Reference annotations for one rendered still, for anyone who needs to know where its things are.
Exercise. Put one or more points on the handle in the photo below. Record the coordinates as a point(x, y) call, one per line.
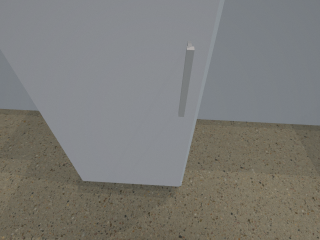
point(186, 78)

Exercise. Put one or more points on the fridge door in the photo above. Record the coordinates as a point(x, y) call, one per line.
point(106, 76)

